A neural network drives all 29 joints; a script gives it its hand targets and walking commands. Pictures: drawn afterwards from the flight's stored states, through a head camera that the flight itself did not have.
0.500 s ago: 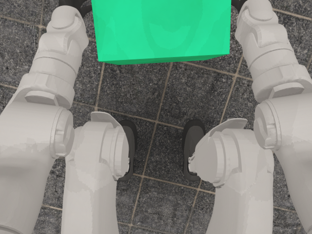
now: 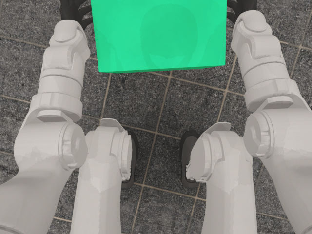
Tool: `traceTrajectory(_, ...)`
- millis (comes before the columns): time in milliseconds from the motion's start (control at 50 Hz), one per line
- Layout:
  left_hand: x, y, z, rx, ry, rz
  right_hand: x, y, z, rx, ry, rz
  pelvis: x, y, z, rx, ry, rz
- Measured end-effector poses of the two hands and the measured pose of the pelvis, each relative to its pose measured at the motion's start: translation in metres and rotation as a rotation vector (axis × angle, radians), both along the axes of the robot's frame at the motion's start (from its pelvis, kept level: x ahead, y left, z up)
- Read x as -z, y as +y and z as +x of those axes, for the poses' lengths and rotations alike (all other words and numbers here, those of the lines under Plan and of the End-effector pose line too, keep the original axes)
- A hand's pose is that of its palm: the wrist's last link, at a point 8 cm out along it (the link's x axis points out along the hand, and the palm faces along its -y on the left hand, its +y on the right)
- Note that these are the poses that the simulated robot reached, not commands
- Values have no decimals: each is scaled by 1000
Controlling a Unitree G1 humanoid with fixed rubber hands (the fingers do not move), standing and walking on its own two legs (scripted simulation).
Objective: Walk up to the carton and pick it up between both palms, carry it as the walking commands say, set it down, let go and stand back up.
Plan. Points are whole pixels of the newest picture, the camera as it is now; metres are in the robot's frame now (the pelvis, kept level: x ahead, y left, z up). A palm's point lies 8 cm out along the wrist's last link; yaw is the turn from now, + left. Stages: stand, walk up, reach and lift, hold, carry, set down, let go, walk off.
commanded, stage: reach and lift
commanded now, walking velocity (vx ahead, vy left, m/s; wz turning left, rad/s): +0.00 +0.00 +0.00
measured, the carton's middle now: (158, 36) +0.53 +0.01 -0.19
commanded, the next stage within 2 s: none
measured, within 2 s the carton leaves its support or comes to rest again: neither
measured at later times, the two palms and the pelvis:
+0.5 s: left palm (57, 13) +0.51 +0.17 -0.04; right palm (265, 6) +0.53 -0.17 -0.05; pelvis +0.00 +0.00 +0.05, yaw -1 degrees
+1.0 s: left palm out of the picture +0.50 +0.17 +0.04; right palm out of the picture +0.51 -0.17 +0.03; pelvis +0.01 +0.00 +0.10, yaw -1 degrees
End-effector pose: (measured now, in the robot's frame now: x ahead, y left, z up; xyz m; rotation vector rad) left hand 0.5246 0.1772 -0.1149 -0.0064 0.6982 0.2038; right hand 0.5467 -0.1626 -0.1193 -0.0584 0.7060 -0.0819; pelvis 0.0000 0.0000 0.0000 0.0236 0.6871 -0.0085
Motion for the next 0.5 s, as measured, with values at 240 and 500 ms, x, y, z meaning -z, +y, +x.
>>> traceTrajectory(240, -33, -8, -2, -37, -29, 14, -31, -3, -4, 41, -19, -10, -18, 0, 8, 8, 76, -2)
traceTrajectory(500, -77, -7, -14, -21, -39, -7, -72, -4, -17, 38, -18, 10, -48, -1, 5, 13, 119, 5)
